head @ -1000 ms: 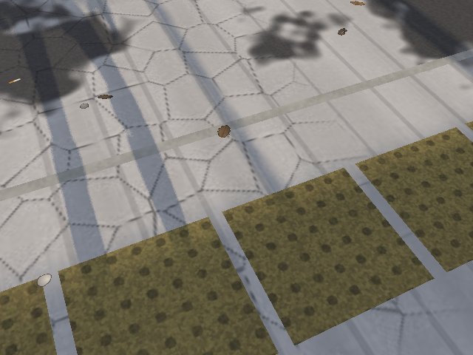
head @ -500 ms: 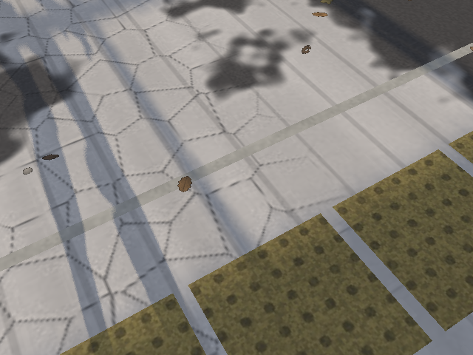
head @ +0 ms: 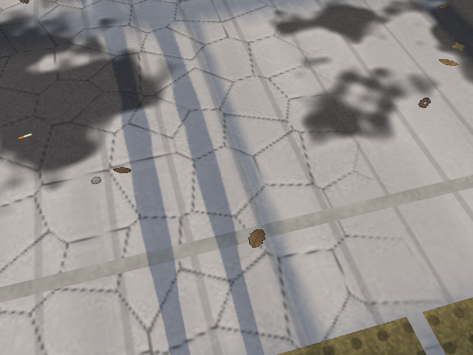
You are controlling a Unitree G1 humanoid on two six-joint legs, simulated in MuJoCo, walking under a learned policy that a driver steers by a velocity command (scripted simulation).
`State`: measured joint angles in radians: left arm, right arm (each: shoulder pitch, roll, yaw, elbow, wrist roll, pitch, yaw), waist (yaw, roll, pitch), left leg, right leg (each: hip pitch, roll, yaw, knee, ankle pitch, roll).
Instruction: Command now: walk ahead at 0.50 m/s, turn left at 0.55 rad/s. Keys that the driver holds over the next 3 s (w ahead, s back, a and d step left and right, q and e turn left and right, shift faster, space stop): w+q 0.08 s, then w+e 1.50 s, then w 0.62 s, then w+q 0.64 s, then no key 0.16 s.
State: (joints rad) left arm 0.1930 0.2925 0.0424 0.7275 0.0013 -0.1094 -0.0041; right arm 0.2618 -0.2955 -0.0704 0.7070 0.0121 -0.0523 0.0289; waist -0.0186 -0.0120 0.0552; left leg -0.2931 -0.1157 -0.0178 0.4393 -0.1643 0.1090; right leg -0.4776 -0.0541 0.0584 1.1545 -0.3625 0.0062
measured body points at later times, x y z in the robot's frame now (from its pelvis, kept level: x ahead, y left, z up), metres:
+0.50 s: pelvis +0.30 -0.07 +0.00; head +0.32 -0.09 +0.45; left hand +0.40 +0.20 -0.10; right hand +0.43 -0.34 -0.11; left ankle +0.26 +0.08 -0.66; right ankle +0.33 -0.14 -0.74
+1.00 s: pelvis +0.58 -0.05 +0.00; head +0.60 -0.05 +0.45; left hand +0.76 +0.19 -0.11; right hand +0.63 -0.35 -0.09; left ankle +0.63 +0.04 -0.74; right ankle +0.50 -0.17 -0.65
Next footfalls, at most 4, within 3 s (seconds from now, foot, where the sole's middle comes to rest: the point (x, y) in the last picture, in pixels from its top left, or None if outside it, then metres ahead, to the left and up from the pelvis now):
0.32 right None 0.37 -0.14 -0.77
0.82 left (231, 281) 0.67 0.03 -0.77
1.34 right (341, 234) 0.82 -0.33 -0.77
1.82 left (327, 153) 1.17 -0.33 -0.77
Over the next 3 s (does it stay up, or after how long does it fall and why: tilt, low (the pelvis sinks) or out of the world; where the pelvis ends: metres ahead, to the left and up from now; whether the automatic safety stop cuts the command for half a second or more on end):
stays up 1.44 -0.68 -0.01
